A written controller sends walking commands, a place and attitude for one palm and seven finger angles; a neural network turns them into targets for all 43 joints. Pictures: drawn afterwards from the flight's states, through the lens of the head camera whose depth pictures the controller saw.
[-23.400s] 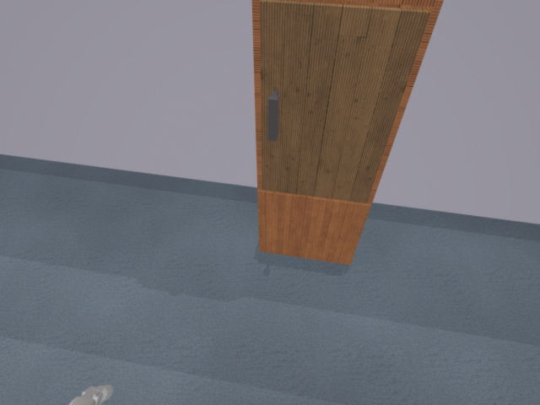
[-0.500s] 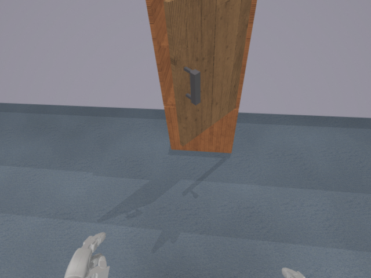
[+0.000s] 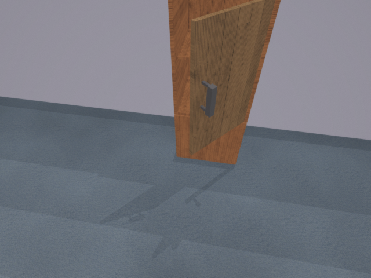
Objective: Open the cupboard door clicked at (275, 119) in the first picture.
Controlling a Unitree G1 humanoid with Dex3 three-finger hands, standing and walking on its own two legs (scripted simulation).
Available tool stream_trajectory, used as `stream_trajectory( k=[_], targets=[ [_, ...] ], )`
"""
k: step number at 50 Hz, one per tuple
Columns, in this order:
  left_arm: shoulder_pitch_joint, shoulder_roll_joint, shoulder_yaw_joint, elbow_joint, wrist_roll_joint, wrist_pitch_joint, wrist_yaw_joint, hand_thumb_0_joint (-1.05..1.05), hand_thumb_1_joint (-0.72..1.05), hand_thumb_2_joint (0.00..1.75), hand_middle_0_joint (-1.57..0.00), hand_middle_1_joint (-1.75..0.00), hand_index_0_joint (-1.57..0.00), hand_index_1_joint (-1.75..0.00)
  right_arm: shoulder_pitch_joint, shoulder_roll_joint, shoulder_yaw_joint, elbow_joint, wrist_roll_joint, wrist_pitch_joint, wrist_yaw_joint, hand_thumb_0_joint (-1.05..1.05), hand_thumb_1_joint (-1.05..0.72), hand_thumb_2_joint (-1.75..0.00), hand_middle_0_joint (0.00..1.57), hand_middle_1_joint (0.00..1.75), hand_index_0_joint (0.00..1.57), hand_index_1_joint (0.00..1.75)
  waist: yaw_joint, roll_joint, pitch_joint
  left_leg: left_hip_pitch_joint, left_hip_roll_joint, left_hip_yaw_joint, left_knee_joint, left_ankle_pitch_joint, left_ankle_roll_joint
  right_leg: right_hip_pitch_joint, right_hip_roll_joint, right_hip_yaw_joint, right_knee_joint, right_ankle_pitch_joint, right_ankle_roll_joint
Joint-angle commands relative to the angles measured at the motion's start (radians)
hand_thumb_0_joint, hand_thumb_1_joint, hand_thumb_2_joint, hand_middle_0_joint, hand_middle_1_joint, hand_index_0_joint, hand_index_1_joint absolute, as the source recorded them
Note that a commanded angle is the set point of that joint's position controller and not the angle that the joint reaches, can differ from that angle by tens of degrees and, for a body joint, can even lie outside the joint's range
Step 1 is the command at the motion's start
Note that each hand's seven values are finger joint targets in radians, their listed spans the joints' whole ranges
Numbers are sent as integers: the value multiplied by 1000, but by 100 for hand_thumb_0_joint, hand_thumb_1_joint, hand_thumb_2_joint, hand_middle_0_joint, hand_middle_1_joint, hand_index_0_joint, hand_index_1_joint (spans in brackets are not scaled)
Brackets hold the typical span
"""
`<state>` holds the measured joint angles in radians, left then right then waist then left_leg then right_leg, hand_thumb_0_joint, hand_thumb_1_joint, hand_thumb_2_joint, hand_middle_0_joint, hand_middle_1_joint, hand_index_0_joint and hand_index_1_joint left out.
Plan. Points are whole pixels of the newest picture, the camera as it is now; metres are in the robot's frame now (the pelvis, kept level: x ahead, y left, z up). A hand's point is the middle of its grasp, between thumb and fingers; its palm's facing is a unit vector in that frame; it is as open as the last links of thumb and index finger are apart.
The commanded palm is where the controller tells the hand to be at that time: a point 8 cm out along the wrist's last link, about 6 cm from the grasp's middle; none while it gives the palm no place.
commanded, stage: let the arm hang, fingers relaxed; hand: left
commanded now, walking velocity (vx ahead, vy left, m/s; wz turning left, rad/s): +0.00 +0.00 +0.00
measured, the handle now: (207, 98) +0.71 -0.02 -0.03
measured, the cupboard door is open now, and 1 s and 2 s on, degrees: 49 49 49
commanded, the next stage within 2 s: look to check the result in 0.40 s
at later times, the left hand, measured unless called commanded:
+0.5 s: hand out of the picture +0.02 +0.18 -0.18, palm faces +0.01 -0.98 -0.19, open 7.4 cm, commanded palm none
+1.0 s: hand out of the picture +0.05 +0.21 -0.17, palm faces +0.00 -0.97 -0.25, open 7.4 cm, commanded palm none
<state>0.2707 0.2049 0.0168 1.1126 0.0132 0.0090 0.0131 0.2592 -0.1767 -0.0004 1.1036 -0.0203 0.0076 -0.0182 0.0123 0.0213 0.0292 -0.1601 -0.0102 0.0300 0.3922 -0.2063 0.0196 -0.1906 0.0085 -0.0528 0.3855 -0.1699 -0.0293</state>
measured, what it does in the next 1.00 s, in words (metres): stands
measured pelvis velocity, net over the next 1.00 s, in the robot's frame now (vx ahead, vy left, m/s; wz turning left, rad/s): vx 0.02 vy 0.01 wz -0.01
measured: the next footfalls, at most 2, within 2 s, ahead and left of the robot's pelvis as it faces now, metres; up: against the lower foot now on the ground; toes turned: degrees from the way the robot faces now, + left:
none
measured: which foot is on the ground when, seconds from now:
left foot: down 0.00-1.00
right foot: down 0.00-1.00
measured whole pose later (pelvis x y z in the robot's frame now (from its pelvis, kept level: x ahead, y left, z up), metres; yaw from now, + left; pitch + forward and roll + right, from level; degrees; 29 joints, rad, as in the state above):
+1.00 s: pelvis +0.02 +0.01 +0.00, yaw -1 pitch -1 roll +0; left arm 0.20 0.21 0.02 1.14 0.01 -0.01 0.01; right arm 0.21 -0.21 -0.01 1.14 -0.02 -0.01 -0.02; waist 0.00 0.01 0.04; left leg -0.11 -0.02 0.05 0.35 -0.21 0.03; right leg -0.16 0.00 -0.03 0.37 -0.19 -0.02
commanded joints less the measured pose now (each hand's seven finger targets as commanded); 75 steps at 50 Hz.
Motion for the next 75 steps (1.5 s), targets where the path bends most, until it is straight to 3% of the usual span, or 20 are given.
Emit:
stream_trajectory(
  k=[1, 23, 29, 58, 60, 61, 65, 68, 70, 71, 72, 73, 75],
  targets=[
    [11, 108, 17, -23, -2, -22, 12, 0, 90, 90, -20, -30, -20, -30, 54, -106, -17, -9, -1, -16, -9, 0, -90, -90, 20, 30, 20, 30, -12, -29, 45, -67, 105, -94, -109, -53, 17, -4, -110, 114, -94, -84, -17],
    [29, 72, 16, 9, -3, -25, 19, 0, 90, 90, -20, -30, -20, -30, 80, -80, -16, 31, 1, -30, -19, 0, -90, -90, 20, 30, 20, 30, -12, -1, 38, -40, 110, -94, -108, 48, 17, 10, -111, 109, -50, 18, -14],
    [21, 84, 20, 7, -2, -31, 19, 0, 90, 90, -20, -30, -20, -30, 70, -95, -22, 26, 2, -31, -20, 0, -90, -90, 20, 30, 20, 30, -16, -23, 29, -19, 112, -91, -98, 79, 19, 13, -115, 111, -56, 44, -17],
    [-92, 199, 31, -18, -1, -40, 9, 0, 90, 90, -20, -30, -20, -30, -55, -216, -33, 2, 1, -34, -12, 0, -90, -90, 20, 30, 20, 30, -17, -8, -4, 40, 127, -89, -115, 121, 11, 41, -126, 138, -87, 105, -22],
    [-72, 137, 26, -20, -2, -21, 12, 0, 90, 90, -20, -30, -20, -30, -17, -145, -23, 7, 0, -23, -16, 0, -90, -90, 20, 30, 20, 30, -19, -15, -10, 45, 133, -56, -76, 134, 3, 19, -123, 143, -54, 155, -15],
    [-68, 135, 26, -21, -2, -12, 11, 0, 90, 90, -20, -30, -20, -30, -5, -134, -23, 7, 0, -16, -17, 0, -90, -90, 20, 30, 20, 30, -22, -14, 3, 40, 134, -47, -60, 120, -1, 1, -124, 153, -37, 164, -14],
    [-72, 155, 48, -68, 3, 8, 3, 0, 90, 90, -20, -30, -20, -30, -1, -174, -48, -40, 1, -2, -25, 0, -90, -90, 20, 30, 20, 30, -24, -22, -4, 48, 168, -26, -23, 79, 9, -73, -100, 168, 39, 172, -16],
    [-79, 152, 60, -112, 9, 21, -7, 0, 90, 90, -20, -30, -20, -30, -12, -201, -69, -79, -4, 3, -30, 0, -90, -90, 20, 30, 20, 30, -25, 21, 5, 49, 222, -56, -33, 57, 36, -149, -60, 160, 136, 136, -11],
    [-74, 135, 65, -136, 9, 25, -12, 0, 90, 90, -20, -30, -20, -30, -16, -222, -79, -101, -4, 1, -32, 0, -90, -90, 20, 30, 20, 30, -16, 84, -1, 38, 296, -99, -59, 80, 81, -180, -23, 129, 269, 21, -2],
    [-77, 129, 68, -149, 10, 32, -16, 0, 90, 90, -20, -30, -20, -30, -24, -225, -84, -108, -7, -2, -32, 0, -90, -90, 20, 30, 20, 30, -14, 128, 10, 28, 347, -125, -82, 127, 116, -206, -8, 102, 368, -151, 7],
    [-80, 117, 72, -163, 10, 37, -18, 0, 90, 90, -20, -30, -20, -30, -28, -225, -86, -117, -12, -4, -32, 0, -90, -90, 20, 30, 20, 30, -13, 154, 19, 22, 385, -133, -93, 178, 148, -229, -10, 80, 451, -277, 13],
    [-80, 112, 75, -174, 10, 39, -20, 0, 90, 90, -20, -30, -20, -30, -38, -221, -86, -128, -14, -6, -32, 0, -90, -90, 20, 30, 20, 30, -11, 162, 21, 14, 404, -127, -83, 230, 163, -234, -28, 86, 486, -317, 13],
    [-36, 101, 77, -179, 11, 36, -23, 0, 90, 90, -20, -30, -20, -30, -76, -215, -88, -152, -14, -8, -32, 0, -90, -90, 20, 30, 20, 30, 19, 102, 5, -12, 388, -53, -1, 295, 137, -157, -46, 74, 406, -279, 9]
  ],
)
